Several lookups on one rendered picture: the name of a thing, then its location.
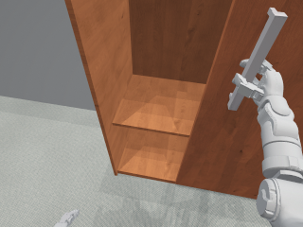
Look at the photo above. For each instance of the robot left hand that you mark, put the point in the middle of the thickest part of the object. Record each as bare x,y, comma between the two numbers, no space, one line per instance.
67,218

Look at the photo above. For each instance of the right robot forearm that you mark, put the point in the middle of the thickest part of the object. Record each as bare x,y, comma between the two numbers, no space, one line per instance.
282,151

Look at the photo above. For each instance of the robot right hand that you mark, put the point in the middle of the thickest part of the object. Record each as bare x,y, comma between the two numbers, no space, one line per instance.
271,83

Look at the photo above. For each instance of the handle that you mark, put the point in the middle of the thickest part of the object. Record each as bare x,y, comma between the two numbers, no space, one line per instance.
265,41

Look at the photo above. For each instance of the robot right upper arm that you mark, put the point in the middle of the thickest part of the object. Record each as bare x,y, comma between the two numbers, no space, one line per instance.
281,202

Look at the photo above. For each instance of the wardrobe door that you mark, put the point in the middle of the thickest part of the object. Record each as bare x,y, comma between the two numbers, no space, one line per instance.
224,150

